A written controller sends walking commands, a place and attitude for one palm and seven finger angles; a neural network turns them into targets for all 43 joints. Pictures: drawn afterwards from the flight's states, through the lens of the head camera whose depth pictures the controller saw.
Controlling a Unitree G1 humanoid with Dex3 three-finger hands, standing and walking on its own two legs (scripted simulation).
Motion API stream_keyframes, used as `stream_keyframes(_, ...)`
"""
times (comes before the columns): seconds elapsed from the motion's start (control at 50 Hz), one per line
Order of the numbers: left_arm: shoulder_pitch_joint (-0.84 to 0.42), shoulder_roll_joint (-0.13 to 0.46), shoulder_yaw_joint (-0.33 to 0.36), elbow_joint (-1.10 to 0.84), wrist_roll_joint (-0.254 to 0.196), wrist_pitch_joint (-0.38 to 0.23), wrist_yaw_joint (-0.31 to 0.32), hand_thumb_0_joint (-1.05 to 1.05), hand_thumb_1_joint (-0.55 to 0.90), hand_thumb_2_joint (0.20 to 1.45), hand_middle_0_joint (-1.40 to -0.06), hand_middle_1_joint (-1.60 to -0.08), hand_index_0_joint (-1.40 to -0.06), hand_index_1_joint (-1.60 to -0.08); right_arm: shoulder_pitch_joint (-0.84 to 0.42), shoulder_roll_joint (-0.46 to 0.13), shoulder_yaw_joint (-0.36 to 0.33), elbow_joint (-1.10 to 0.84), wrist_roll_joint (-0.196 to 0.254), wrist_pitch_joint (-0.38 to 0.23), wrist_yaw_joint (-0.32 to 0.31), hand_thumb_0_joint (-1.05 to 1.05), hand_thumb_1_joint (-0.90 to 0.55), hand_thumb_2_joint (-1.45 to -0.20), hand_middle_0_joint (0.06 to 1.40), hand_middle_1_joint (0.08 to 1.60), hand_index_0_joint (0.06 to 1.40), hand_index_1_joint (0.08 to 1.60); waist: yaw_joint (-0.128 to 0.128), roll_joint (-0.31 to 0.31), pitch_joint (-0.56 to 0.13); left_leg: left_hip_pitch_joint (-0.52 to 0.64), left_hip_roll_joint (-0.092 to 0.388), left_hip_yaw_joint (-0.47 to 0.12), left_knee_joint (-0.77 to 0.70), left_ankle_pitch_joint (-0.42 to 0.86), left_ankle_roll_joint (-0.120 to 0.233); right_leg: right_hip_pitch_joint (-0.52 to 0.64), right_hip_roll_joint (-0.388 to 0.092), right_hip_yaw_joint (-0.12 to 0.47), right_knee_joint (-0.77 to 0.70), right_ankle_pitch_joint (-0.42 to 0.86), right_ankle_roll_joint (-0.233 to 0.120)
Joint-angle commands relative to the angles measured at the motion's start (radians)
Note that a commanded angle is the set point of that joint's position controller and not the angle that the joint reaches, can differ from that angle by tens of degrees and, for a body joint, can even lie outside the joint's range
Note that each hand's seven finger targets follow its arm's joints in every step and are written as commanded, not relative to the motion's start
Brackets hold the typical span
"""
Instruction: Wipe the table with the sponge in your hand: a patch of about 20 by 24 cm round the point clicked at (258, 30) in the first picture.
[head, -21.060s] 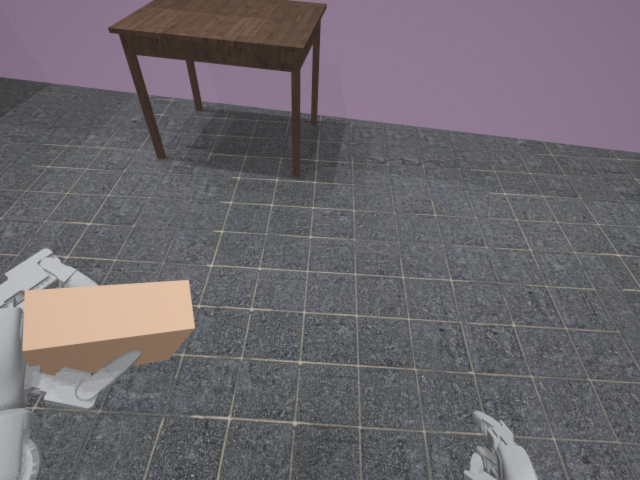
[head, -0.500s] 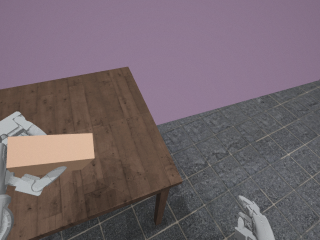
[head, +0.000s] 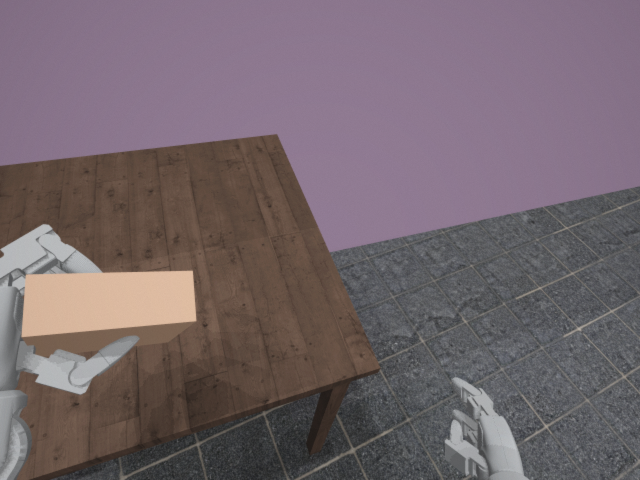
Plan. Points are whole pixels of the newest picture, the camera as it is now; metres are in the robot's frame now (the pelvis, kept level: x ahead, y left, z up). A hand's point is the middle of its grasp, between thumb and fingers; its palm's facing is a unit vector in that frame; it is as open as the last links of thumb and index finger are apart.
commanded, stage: come to a stop and stand still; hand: left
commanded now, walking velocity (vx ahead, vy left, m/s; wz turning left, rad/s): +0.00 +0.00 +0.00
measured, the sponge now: (135, 313) +0.24 +0.21 +0.13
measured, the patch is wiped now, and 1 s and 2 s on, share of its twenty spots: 0.00 0.00 0.00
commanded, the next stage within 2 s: look again from close up in 0.06 s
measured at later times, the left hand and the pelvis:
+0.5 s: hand (104, 311) +0.22 +0.22 +0.16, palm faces +0.35 -0.85 -0.39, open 9.1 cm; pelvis +0.00 -0.02 +0.00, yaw +0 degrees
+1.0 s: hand (159, 307) +0.23 +0.18 +0.16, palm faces +0.31 -0.87 -0.39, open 9.1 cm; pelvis +0.00 -0.06 +0.00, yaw -1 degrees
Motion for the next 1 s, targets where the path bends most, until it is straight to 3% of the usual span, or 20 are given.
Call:
stream_keyframes(0.0,-0.116,0.160,0.123,-0.252,-0.012,-0.064,0.022,0.000,0.100,1.300,-1.200,-1.600,-1.200,-1.600,-0.067,-0.156,-0.064,-0.152,0.005,-0.048,-0.022,0.000,-0.900,-0.900,0.200,0.300,0.200,0.300,-0.006,0.151,-0.141,0.036,0.122,-0.109,-0.138,0.008,-0.041,0.043,-0.037,0.002,-0.037,0.126,-0.051)
stream_keyframes(0.04,-0.124,0.130,0.094,-0.245,-0.008,-0.064,0.020,0.000,0.100,1.300,-1.200,-1.600,-1.200,-1.600,-0.070,-0.158,-0.061,-0.150,0.005,-0.055,-0.022,0.000,-0.900,-0.900,0.200,0.300,0.200,0.300,-0.010,0.154,-0.123,0.027,0.119,-0.109,-0.153,-0.058,-0.039,0.026,-0.028,0.000,-0.047,0.085,-0.051)
stream_keyframes(0.14,-0.103,0.124,0.089,-0.239,0.004,-0.066,0.025,0.000,0.100,1.300,-1.200,-1.600,-1.200,-1.600,-0.064,-0.163,-0.067,-0.143,0.004,-0.062,-0.019,0.000,-0.900,-0.900,0.200,0.300,0.200,0.300,-0.008,0.166,-0.137,0.020,0.120,-0.112,-0.162,-0.090,-0.035,0.043,-0.022,-0.003,-0.041,0.082,-0.050)
stream_keyframes(0.3,-0.067,0.142,0.120,-0.201,0.002,-0.059,0.023,0.000,0.100,1.300,-1.200,-1.600,-1.200,-1.600,-0.056,-0.168,-0.076,-0.141,0.006,-0.051,-0.021,0.000,-0.900,-0.900,0.200,0.300,0.200,0.300,-0.009,0.097,-0.126,0.041,0.111,-0.104,-0.136,-0.032,-0.037,0.020,-0.031,0.020,-0.069,0.099,-0.054)
stream_keyframes(0.42,-0.063,0.154,0.123,-0.219,0.000,-0.052,0.023,0.000,0.100,1.300,-1.200,-1.600,-1.200,-1.600,-0.068,-0.166,-0.073,-0.139,0.006,-0.049,-0.026,0.000,-0.900,-0.900,0.200,0.300,0.200,0.300,-0.011,0.119,-0.136,0.053,0.106,-0.097,-0.128,0.005,-0.036,0.025,-0.035,0.024,-0.069,0.123,-0.054)
stream_keyframes(0.52,-0.046,0.158,0.128,-0.215,-0.005,-0.039,0.025,0.000,0.100,1.300,-1.200,-1.600,-1.200,-1.600,-0.068,-0.164,-0.074,-0.136,0.006,-0.041,-0.027,0.000,-0.900,-0.900,0.200,0.300,0.200,0.300,-0.010,0.097,-0.145,0.080,0.100,-0.089,-0.100,0.069,-0.034,0.018,-0.045,0.041,-0.081,0.169,-0.057)
stream_keyframes(0.6,-0.072,0.150,0.123,-0.221,-0.013,-0.031,0.020,0.000,0.100,1.300,-1.200,-1.600,-1.200,-1.600,-0.063,-0.164,-0.079,-0.144,0.007,-0.031,-0.027,0.000,-0.900,-0.900,0.200,0.300,0.200,0.300,-0.012,0.081,-0.147,0.118,0.125,-0.092,-0.109,0.129,-0.042,-0.002,-0.026,0.028,-0.071,0.180,-0.050)
stream_keyframes(0.64,-0.086,0.145,0.115,-0.223,-0.018,-0.027,0.018,0.000,0.100,1.300,-1.200,-1.600,-1.200,-1.600,-0.070,-0.159,-0.077,-0.146,0.007,-0.028,-0.028,0.000,-0.900,-0.900,0.200,0.300,0.200,0.300,-0.014,0.124,-0.138,0.125,0.139,-0.089,-0.121,0.127,-0.044,-0.018,-0.017,0.018,-0.063,0.159,-0.045)
stream_keyframes(0.8,-0.073,0.150,0.115,-0.265,-0.022,-0.016,0.011,0.000,0.100,1.300,-1.200,-1.600,-1.200,-1.600,-0.062,-0.159,-0.087,-0.169,0.009,-0.013,-0.012,0.000,-0.900,-0.900,0.200,0.300,0.200,0.300,-0.013,0.177,-0.155,0.105,0.185,-0.097,-0.112,0.149,-0.038,-0.010,-0.009,0.000,-0.024,0.143,-0.043)
stream_keyframes(0.98,-0.016,0.175,0.151,-0.283,-0.041,-0.001,0.001,0.000,0.100,1.300,-1.200,-1.600,-1.200,-1.600,-0.056,-0.158,-0.099,-0.178,0.007,-0.002,-0.013,0.000,-0.900,-0.900,0.200,0.300,0.200,0.300,-0.017,0.137,-0.182,0.116,0.179,-0.069,-0.031,0.179,-0.040,-0.037,-0.023,0.035,-0.036,0.216,-0.051)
